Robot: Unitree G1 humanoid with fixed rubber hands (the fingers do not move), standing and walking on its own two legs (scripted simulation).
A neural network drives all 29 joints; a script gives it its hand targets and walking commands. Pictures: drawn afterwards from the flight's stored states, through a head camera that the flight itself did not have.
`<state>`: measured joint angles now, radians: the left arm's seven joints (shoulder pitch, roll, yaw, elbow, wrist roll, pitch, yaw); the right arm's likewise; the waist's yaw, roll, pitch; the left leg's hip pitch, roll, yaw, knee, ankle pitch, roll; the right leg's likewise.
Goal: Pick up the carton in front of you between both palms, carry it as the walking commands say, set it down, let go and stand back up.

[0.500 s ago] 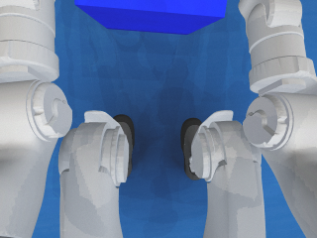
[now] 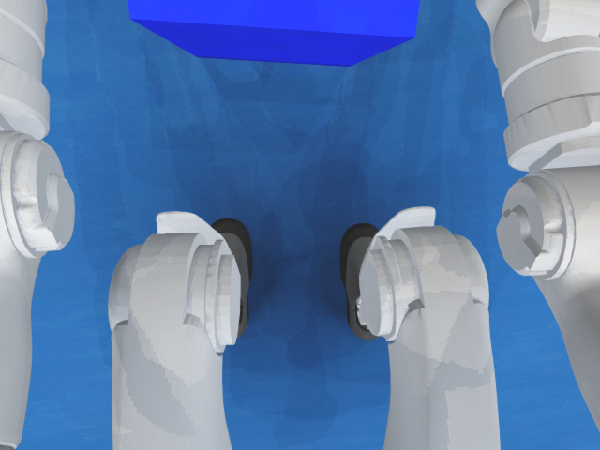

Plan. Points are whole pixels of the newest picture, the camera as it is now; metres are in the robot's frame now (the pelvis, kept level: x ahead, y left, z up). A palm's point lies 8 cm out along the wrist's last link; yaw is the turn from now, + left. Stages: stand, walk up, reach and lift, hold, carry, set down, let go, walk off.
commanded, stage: set down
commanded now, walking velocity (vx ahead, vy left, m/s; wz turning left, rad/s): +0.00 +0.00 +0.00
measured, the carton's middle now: out of the picture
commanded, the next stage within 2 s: let go in 0.96 s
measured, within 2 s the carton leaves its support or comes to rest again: neither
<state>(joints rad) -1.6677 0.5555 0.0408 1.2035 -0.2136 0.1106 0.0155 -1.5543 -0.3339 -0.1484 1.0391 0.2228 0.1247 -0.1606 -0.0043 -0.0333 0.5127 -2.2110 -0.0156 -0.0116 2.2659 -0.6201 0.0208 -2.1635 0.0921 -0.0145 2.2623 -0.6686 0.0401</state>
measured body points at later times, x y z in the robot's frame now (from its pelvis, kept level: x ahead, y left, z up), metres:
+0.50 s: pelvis +0.00 +0.00 +0.12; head +0.36 +0.04 +0.39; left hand +0.60 +0.24 +0.01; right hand +0.59 -0.15 +0.01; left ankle +0.10 +0.11 -0.33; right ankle +0.10 -0.12 -0.33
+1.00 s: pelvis +0.02 +0.01 +0.26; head +0.36 +0.04 +0.56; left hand +0.60 +0.25 +0.16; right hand +0.58 -0.15 +0.16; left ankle +0.10 +0.11 -0.33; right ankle +0.10 -0.12 -0.33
